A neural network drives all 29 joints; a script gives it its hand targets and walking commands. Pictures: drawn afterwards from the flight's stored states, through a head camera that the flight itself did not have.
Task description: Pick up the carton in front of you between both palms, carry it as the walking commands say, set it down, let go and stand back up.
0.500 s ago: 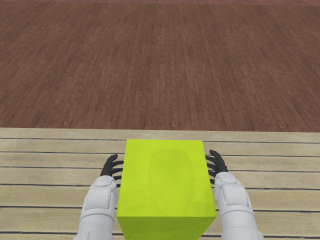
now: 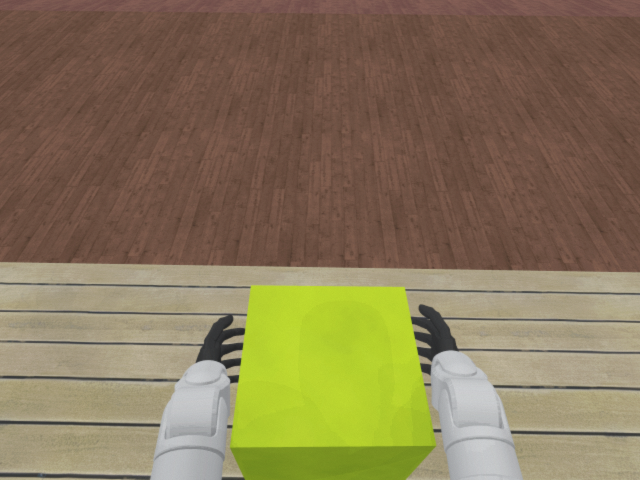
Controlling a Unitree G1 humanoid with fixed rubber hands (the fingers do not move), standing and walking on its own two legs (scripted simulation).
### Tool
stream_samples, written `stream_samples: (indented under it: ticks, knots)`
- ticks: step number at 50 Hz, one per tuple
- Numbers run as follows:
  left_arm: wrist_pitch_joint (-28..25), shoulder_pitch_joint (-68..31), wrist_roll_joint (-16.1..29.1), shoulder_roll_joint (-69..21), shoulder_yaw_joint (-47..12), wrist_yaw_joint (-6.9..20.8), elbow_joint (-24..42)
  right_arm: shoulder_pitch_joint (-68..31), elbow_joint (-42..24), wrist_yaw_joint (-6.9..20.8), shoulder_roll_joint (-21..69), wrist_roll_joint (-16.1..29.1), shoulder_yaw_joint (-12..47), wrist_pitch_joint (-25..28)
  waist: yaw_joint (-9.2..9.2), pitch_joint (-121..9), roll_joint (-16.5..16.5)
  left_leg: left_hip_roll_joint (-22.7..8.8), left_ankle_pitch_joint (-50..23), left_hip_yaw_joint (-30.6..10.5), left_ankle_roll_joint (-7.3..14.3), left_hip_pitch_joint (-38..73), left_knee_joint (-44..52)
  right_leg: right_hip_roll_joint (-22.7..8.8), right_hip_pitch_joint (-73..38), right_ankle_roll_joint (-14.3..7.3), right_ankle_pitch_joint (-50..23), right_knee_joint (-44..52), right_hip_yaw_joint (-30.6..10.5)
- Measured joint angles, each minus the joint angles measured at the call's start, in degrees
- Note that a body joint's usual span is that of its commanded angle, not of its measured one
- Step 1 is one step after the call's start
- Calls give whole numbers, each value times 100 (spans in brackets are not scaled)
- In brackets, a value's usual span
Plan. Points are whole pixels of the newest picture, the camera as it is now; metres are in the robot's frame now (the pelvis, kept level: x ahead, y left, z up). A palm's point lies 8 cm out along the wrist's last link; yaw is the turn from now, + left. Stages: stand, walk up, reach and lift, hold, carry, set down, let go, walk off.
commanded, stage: reach and lift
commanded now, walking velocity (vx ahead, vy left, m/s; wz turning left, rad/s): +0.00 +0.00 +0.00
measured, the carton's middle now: (325, 394) +0.29 +0.00 -0.05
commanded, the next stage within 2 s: hold in 0.20 s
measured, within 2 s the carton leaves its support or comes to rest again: neither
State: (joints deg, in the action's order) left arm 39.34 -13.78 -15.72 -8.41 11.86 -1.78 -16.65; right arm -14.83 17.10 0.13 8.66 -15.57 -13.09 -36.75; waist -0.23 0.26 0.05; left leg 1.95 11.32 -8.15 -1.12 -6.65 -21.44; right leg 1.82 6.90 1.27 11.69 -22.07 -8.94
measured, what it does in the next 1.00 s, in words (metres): stands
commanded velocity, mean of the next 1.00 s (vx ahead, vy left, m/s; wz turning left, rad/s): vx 0.00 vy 0.00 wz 0.00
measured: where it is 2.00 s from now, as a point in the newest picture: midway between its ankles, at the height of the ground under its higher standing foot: outside the picture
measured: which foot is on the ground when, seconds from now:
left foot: down 0.00-1.00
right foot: down 0.00-1.00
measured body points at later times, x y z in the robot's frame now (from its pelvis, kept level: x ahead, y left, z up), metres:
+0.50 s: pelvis +0.00 +0.00 +0.00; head -0.04 +0.01 +0.45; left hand +0.29 +0.15 +0.03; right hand +0.30 -0.15 +0.04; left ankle +0.01 +0.13 -0.75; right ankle +0.01 -0.14 -0.75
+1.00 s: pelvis -0.01 +0.00 +0.00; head -0.05 +0.00 +0.45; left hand +0.29 +0.15 +0.04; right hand +0.29 -0.15 +0.04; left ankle +0.01 +0.13 -0.75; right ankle +0.01 -0.13 -0.75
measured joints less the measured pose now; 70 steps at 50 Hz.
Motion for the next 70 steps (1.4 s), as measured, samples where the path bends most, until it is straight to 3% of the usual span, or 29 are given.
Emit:
stream_samples:
  ticks: [17,26,70]
  knots:
    - [489,334,195,62,-393,-139,626,266,-608,-3,-54,182,213,-404,12,-31,17,-18,-40,26,21,305,221,-24,-306,-4,-57,239,9]
    - [693,106,10,21,-244,-16,547,119,-520,11,-25,91,144,-556,63,1,34,-9,-41,87,43,385,177,-30,-378,21,-73,208,-32]
    - [609,-46,-84,-9,-124,9,429,-70,-333,45,17,-16,16,-479,28,78,-4,-21,-71,127,30,388,159,-35,-372,9,-105,182,28]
